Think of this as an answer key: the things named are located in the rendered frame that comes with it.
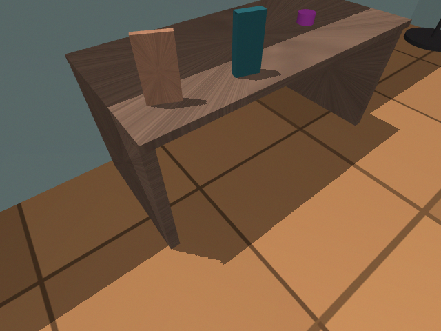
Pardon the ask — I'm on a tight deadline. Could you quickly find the desk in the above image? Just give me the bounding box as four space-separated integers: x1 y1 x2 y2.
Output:
65 0 412 249

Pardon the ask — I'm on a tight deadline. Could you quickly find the coat stand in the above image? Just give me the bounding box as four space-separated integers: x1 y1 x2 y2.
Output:
404 19 441 52

